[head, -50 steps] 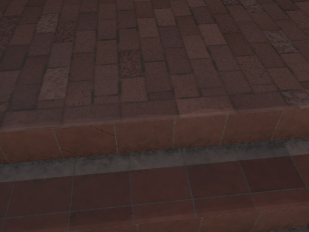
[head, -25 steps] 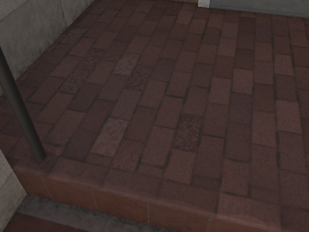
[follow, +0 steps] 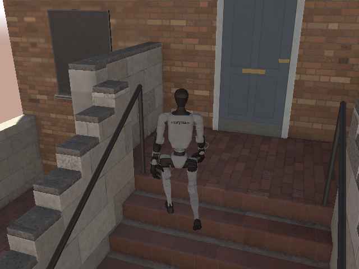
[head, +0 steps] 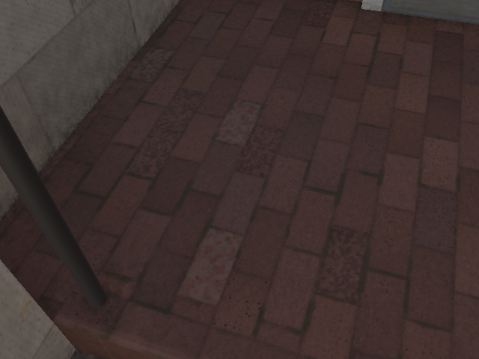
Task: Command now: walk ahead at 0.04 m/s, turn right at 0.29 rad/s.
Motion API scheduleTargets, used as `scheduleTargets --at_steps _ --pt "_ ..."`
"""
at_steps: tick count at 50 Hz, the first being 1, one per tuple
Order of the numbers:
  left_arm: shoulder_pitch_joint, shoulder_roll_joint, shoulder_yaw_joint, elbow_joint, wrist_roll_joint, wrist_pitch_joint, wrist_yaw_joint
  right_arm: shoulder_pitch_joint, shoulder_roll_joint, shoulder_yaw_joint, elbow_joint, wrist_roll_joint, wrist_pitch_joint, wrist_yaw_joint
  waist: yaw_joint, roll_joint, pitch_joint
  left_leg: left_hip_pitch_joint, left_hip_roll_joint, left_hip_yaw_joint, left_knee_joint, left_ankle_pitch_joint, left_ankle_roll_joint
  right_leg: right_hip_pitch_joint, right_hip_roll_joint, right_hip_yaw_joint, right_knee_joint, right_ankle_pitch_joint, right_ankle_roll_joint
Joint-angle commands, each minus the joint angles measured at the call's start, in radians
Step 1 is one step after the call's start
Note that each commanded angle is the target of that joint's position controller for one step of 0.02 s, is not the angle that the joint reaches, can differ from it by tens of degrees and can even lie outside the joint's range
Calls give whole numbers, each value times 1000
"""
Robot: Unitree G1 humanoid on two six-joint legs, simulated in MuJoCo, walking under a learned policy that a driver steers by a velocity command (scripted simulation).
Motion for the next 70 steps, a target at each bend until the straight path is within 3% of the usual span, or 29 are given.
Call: scheduleTargets --at_steps 1,2,4,8,11,15,18,19,20,21,22,24,26,32,34,37,40,41,42,43,44,46,48,51,53,65,67,69,70 --pt "-1 -63 -7 2 1 -11 27 95 -57 -28 86 19 -43 -5 -14 2 -90 331 259 -551 -664 -163 150 -349 -9 61 492 -83 -52" --pt "-28 -70 -16 -16 4 10 41 25 34 -2 77 36 -53 -4 28 -12 -83 294 261 -499 -710 -86 140 -344 -19 71 489 -123 -84" --pt "-65 -51 -21 -42 0 32 55 -49 56 8 52 33 -75 -27 69 -51 -101 263 235 -363 -731 28 105 -339 -31 72 411 -90 -87" --pt "-253 51 -13 -165 23 34 28 -14 -127 -51 13 21 -116 -50 50 44 -92 399 181 -80 -854 149 83 -261 -40 -69 14 -206 20" --pt "-203 104 10 -167 32 38 10 -102 -196 -66 -49 13 -139 -44 85 72 -20 346 203 -27 -890 207 69 -50 -59 -90 -61 -115 12" --pt "-266 106 7 -257 36 53 37 -98 -207 -85 -64 28 -155 -42 39 57 14 588 302 -81 -843 194 111 -62 -90 -44 -373 -197 -4" --pt "-234 138 39 -268 23 29 59 -46 -172 -83 -52 56 -111 -44 24 3 8 675 293 -65 -740 73 88 70 25 -163 -774 -93 -24" --pt "-218 172 59 -263 32 10 74 34 -114 -75 -37 50 -99 -39 0 -91 -21 635 219 -9 -581 8 8 164 26 -76 -896 113 -90" --pt "-237 278 83 -278 -10 -2 98 -21 -77 -67 -130 44 -103 -50 -32 -329 -47 387 31 82 -376 -82 -101 251 -150 269 -958 250 -292" --pt "-96 278 93 -245 12 -11 107 -213 -107 -64 -196 27 -105 -41 121 -284 -30 140 -41 -59 -201 -185 -127 355 -179 440 -1052 5 -328" --pt "-116 285 100 -219 49 -20 103 -225 -80 -56 -194 25 -84 -30 105 -218 -30 -5 -18 -186 22 -152 -118 401 -164 412 -1024 38 -298" --pt "-260 250 95 -279 42 -1 89 -114 -169 -87 -158 29 -62 -34 37 -68 -78 -13 -35 -322 382 -136 -114 326 -163 332 -945 344 -299" --pt "-290 170 59 -305 30 43 90 -110 -159 -82 -203 38 -55 -53 -5 86 -75 -33 -43 -339 387 -14 -115 219 -124 296 -914 263 -300" --pt "-236 145 22 -432 18 42 86 9 -185 -78 -189 4 -31 -68 35 -29 -126 -117 -41 -323 385 71 -226 233 -105 327 -926 75 -309" --pt "-217 169 20 -454 11 30 87 42 -185 -74 -175 14 -33 -65 44 -47 -117 -62 -20 -322 336 78 -243 223 -113 322 -918 96 -285" --pt "-371 209 13 -522 9 23 89 139 -161 -64 -193 23 -33 -29 -24 -23 -87 333 -12 -180 54 79 -249 -29 -30 154 -892 300 -223" --pt "-274 205 13 -452 -21 41 77 107 -118 -49 -253 49 -43 14 23 -74 -59 382 -18 -183 -457 -51 -218 174 -82 227 -822 254 -216" --pt "-250 191 11 -427 -34 54 60 118 -107 -43 -246 69 -51 28 15 -54 -50 443 -31 -157 -657 110 -201 214 -73 237 -818 249 -213" --pt "-192 158 7 -409 -19 53 45 142 -119 -47 -242 67 -68 18 21 -58 -89 574 5 -215 -618 312 -142 158 -64 263 -776 267 -175" --pt "-115 108 1 -393 -27 46 47 115 -210 -64 -270 59 -89 15 69 80 -152 663 107 -354 -592 731 24 118 50 144 -659 163 -67" --pt "-83 64 -17 -413 -24 38 36 0 -205 -49 -297 67 -106 43 136 189 -199 745 175 -491 -581 758 160 8 104 21 -714 -49 32" --pt "-210 110 -7 -399 -37 66 30 3 -82 -21 -272 79 -92 104 88 76 -79 605 88 -375 -592 438 12 87 84 7 -784 -72 64" --pt "-258 154 13 -402 -32 76 36 72 -121 -33 -237 82 -89 113 36 104 -29 680 69 -353 -614 316 -41 -14 102 5 -781 -99 32" --pt "-310 147 16 -406 -37 50 60 78 -143 -39 -226 58 -92 85 10 79 -56 745 83 -347 -621 342 -24 -37 91 6 -789 -48 28" --pt "-315 132 13 -401 -34 39 67 62 -122 -32 -224 63 -90 78 22 84 -66 763 80 -332 -623 387 -8 -30 83 0 -792 -26 30" --pt "-270 123 8 -347 -24 41 58 39 -93 -40 -219 45 -74 75 30 56 -66 826 38 -270 -588 514 -18 -24 63 -8 -821 59 10" --pt "-259 123 6 -336 -22 45 54 40 -88 -39 -213 45 -72 80 32 51 -53 810 28 -266 -598 463 -25 -12 61 -5 -836 45 13" --pt "-214 128 12 -304 -17 58 50 74 -82 -35 -181 44 -69 82 27 58 -4 758 34 -291 -681 93 -21 -3 63 -1 -865 -118 17" --pt "-216 145 17 -302 -2 64 52 109 -129 -56 -163 29 -63 74 8 75 30 746 52 -328 -735 -122 16 -36 83 -19 -838 -211 4"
